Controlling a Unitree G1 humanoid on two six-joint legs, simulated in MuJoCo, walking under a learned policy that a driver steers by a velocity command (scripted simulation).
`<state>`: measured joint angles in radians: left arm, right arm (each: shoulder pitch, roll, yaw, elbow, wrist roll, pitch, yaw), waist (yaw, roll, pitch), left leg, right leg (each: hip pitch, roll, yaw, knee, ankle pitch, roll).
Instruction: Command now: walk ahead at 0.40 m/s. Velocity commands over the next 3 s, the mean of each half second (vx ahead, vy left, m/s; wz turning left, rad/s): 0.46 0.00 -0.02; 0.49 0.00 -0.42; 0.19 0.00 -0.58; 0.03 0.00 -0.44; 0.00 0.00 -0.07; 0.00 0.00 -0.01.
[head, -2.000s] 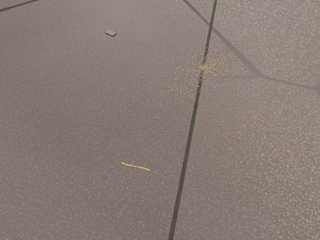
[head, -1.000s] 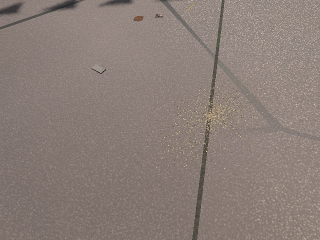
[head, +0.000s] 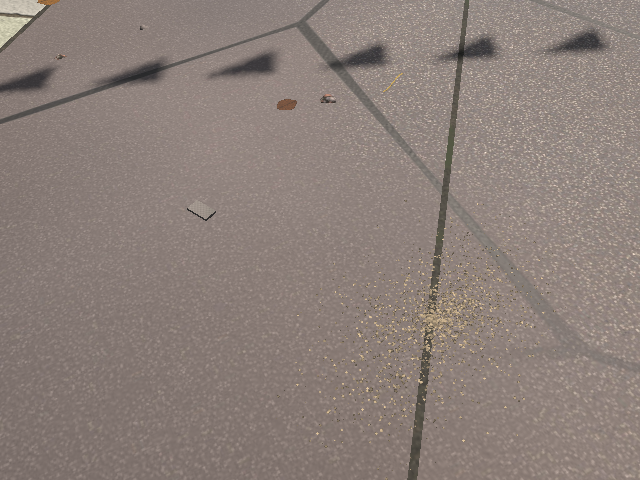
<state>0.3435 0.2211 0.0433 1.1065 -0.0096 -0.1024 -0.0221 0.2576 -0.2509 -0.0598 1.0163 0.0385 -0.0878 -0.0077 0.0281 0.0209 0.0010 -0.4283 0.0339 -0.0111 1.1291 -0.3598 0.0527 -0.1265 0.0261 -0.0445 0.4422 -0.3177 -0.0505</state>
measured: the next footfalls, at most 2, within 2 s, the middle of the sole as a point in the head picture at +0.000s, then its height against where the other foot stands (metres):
left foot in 0.32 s outside the picture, level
right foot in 0.90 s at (399, 425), level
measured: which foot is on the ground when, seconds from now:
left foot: up 0.00-0.30, down 0.32-0.88, up 0.90-1.00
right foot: down 0.00-0.32, up 0.34-0.88, down 0.90-1.00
